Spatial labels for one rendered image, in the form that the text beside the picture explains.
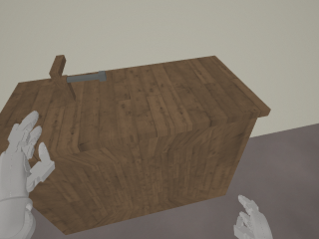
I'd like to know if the left robot hand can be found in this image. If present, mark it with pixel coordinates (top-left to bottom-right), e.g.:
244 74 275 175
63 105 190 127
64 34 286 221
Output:
0 111 55 201

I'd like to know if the counter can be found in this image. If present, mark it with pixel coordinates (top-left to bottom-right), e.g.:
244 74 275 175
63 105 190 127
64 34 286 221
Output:
0 55 271 235

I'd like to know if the right robot hand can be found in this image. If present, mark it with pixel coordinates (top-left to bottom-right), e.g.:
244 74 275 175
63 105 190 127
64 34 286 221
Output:
233 195 273 239

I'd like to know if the tap lever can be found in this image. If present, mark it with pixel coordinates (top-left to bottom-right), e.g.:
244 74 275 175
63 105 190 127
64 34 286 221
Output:
66 71 107 83

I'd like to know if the left robot forearm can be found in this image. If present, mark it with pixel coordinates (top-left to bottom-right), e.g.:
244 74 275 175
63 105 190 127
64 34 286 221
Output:
0 196 36 239

